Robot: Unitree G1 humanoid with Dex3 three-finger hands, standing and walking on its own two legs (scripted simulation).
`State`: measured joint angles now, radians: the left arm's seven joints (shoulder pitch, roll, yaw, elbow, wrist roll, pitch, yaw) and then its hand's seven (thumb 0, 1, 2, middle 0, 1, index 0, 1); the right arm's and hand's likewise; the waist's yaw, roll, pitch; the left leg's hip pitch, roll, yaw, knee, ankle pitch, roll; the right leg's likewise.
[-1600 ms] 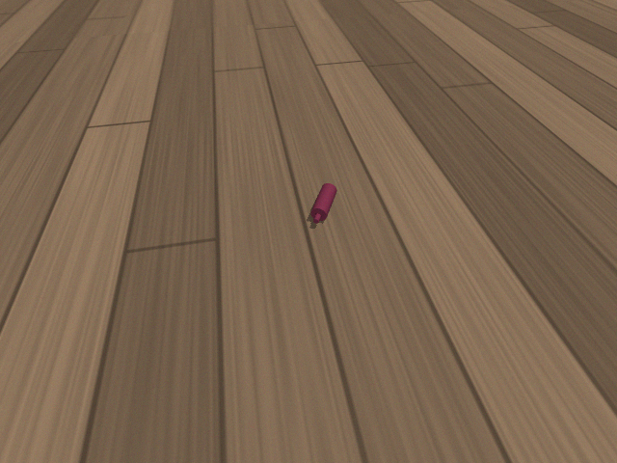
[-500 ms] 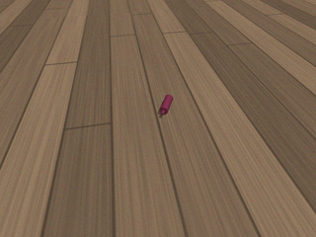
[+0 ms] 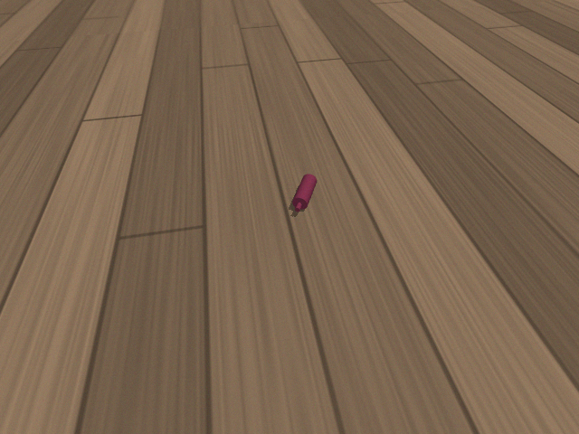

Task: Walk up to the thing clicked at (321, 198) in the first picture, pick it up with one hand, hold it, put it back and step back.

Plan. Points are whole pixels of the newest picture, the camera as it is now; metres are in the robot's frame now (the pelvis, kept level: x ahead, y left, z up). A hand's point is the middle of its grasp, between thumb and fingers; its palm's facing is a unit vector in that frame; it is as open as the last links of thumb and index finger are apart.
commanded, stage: stand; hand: left
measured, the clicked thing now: (303, 194) +1.40 -0.05 -0.74
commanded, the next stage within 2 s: walk up in 0.82 s
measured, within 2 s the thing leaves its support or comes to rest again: neither
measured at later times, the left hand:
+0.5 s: hand out of the picture +0.07 +0.26 -0.16, palm faces -0.02 -0.94 -0.35, open 7.4 cm
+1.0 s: hand out of the picture +0.09 +0.31 -0.14, palm faces +0.22 -0.92 -0.32, open 7.4 cm
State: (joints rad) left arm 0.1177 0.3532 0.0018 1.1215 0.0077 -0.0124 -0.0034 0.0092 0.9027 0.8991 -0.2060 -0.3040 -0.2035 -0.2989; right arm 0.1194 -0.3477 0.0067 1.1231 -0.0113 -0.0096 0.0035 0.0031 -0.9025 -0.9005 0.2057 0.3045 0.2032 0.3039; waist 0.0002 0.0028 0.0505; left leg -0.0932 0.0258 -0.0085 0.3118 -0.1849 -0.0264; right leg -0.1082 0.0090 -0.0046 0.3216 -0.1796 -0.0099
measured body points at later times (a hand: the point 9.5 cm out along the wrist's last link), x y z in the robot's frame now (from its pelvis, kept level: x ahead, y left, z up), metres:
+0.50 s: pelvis +0.00 +0.00 +0.00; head +0.01 +0.00 +0.45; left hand +0.08 +0.30 -0.13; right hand +0.07 -0.30 -0.13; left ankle -0.01 +0.14 -0.75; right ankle +0.00 -0.11 -0.75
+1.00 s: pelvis +0.02 +0.00 -0.01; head +0.02 +0.03 +0.44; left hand +0.07 +0.35 -0.12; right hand +0.10 -0.32 -0.11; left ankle +0.02 +0.13 -0.72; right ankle +0.00 -0.11 -0.75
